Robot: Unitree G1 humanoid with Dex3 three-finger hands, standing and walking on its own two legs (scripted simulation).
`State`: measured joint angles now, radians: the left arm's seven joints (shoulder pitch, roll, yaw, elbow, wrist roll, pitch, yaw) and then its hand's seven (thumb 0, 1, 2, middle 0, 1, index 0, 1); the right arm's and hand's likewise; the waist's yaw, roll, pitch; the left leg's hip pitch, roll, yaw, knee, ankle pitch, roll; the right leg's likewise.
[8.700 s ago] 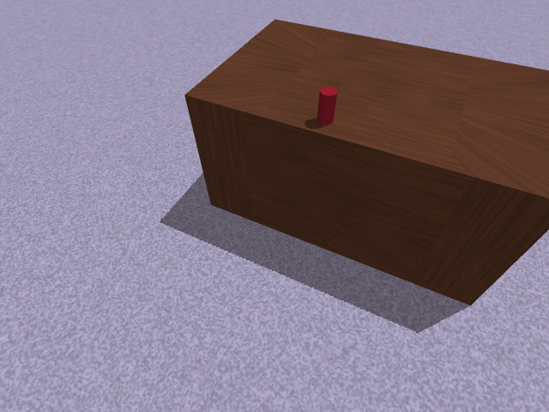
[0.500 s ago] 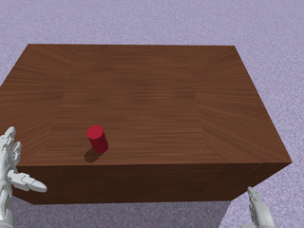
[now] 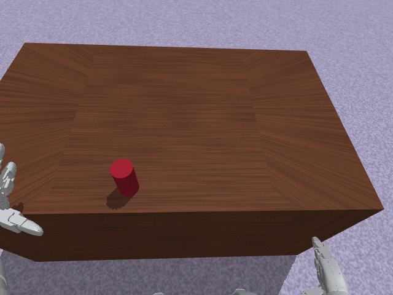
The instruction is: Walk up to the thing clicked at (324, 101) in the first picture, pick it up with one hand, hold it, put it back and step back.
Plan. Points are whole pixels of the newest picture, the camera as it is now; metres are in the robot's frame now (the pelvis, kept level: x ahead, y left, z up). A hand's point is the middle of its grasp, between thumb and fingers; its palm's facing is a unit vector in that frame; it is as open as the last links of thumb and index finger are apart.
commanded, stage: go down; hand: left
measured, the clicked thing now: (125, 178) +0.41 +0.18 -0.09
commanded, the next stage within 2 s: approach in 1.92 s
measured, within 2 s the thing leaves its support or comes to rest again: neither
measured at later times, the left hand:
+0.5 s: hand (12, 182) +0.33 +0.36 +0.03, palm faces +0.22 -0.98 -0.03, open 17.7 cm
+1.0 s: hand (3, 171) +0.35 +0.38 +0.04, palm faces +0.19 -0.98 +0.01, open 17.7 cm
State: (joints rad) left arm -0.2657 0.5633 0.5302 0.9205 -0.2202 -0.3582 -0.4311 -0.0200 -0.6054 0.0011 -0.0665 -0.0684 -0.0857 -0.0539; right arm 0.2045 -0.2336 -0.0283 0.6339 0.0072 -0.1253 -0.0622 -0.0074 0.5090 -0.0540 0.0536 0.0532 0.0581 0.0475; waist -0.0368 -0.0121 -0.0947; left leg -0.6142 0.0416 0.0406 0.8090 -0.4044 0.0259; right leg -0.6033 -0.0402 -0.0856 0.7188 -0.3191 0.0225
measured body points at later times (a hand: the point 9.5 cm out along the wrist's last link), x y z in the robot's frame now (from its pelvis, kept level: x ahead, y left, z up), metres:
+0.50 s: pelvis -0.01 +0.00 -0.02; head +0.07 +0.04 +0.43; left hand +0.32 +0.41 +0.04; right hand +0.15 -0.27 -0.07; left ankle -0.01 +0.09 -0.71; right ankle +0.01 -0.14 -0.71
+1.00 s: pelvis -0.02 +0.00 -0.03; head +0.07 +0.05 +0.41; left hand +0.34 +0.43 +0.05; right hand +0.14 -0.26 -0.07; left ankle -0.01 +0.10 -0.71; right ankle +0.01 -0.14 -0.71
